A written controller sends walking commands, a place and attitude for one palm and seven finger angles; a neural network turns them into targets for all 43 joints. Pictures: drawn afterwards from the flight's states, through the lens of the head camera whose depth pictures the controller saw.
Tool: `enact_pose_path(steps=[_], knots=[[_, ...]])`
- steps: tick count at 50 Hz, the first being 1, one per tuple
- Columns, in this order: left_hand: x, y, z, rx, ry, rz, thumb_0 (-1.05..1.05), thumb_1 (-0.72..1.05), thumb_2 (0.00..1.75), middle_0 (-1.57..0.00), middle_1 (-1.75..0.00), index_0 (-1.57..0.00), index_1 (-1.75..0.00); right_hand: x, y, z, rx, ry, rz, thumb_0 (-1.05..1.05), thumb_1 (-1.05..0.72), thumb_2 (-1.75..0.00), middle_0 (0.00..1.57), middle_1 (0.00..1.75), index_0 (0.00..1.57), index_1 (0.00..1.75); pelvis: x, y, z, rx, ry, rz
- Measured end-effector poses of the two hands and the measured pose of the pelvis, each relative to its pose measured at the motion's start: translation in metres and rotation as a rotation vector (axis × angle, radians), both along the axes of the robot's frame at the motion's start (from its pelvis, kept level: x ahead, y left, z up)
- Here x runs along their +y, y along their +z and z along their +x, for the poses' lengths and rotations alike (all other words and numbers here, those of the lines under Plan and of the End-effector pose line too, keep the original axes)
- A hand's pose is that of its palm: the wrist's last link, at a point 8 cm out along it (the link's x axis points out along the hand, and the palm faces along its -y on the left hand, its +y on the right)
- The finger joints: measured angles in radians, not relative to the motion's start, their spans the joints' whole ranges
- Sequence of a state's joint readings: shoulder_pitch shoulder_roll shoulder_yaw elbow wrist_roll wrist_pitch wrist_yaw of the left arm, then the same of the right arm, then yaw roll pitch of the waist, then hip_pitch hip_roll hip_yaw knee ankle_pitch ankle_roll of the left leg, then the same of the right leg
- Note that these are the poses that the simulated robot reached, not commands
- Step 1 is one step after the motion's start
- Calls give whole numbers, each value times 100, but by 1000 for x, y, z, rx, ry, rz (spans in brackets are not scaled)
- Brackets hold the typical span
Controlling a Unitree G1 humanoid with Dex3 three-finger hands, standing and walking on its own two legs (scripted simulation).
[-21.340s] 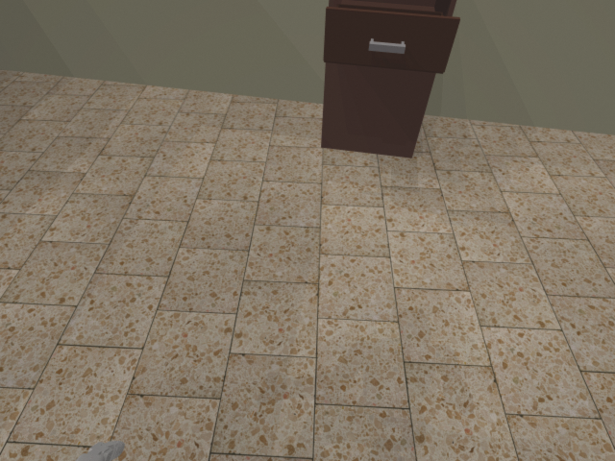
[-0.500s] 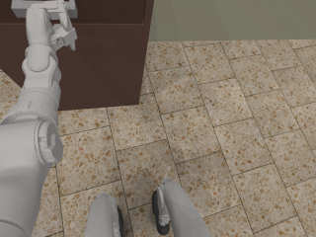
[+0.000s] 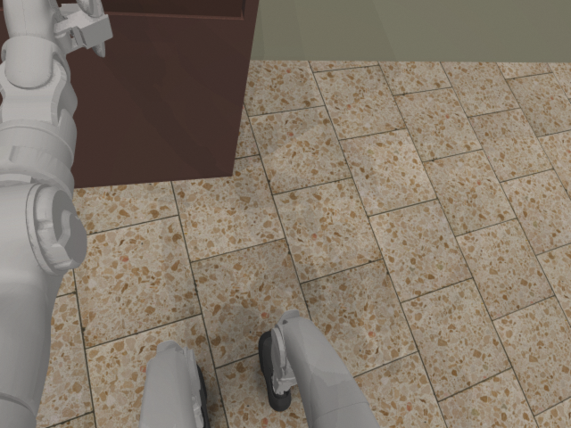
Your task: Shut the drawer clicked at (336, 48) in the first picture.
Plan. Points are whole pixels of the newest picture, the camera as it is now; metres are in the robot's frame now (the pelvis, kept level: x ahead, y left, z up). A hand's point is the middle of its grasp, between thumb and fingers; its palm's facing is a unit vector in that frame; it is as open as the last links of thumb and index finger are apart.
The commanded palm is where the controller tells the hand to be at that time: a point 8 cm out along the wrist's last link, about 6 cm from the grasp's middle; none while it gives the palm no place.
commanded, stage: push the drawer shut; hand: left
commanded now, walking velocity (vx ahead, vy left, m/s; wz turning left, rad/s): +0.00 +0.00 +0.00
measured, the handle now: out of the picture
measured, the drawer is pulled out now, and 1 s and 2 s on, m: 0.00 0.00 0.00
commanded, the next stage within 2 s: pull the fist back off the drawer in 0.02 s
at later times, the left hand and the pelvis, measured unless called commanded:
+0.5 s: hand (94, 15) +0.61 +0.12 +0.07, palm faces -0.04 -1.00 -0.03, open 3.4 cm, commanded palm +0.60 +0.13 +0.08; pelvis +0.00 +0.01 +0.00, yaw -1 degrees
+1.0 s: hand (101, 20) +0.60 +0.11 +0.08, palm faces -0.01 -1.00 -0.03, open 3.3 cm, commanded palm +0.54 +0.15 +0.10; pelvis +0.04 +0.00 +0.03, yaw -1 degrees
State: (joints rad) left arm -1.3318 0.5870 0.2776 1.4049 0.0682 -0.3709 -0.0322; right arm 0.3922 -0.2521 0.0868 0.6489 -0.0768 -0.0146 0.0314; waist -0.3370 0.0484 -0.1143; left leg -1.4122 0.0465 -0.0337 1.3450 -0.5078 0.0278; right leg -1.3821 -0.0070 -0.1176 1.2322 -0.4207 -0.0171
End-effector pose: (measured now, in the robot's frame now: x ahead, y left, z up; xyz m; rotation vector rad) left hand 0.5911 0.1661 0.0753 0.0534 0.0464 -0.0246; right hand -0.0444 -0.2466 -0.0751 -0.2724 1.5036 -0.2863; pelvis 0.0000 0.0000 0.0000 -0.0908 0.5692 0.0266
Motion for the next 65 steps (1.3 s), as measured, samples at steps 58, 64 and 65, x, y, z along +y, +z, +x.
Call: enact_pose_path(steps=[58,64,65], knots=[[18,31,-68,-9,10,-8,2,89,90,-140,-160,-139,-160,-9,29,129,-168,-9,132,0,-91,-90,20,30,20,30,-8,64,66,-131,-40,56],[32,65,-115,-47,20,-20,2,90,90,-140,-160,-140,-160,-15,55,183,-321,69,119,0,-91,-90,21,30,20,30,-10,85,77,-219,-14,60],[34,70,-121,-55,15,-19,2,90,90,-140,-160,-140,-160,-16,58,192,-348,82,115,0,-90,-90,21,30,20,30,-10,87,78,-234,-9,60]])
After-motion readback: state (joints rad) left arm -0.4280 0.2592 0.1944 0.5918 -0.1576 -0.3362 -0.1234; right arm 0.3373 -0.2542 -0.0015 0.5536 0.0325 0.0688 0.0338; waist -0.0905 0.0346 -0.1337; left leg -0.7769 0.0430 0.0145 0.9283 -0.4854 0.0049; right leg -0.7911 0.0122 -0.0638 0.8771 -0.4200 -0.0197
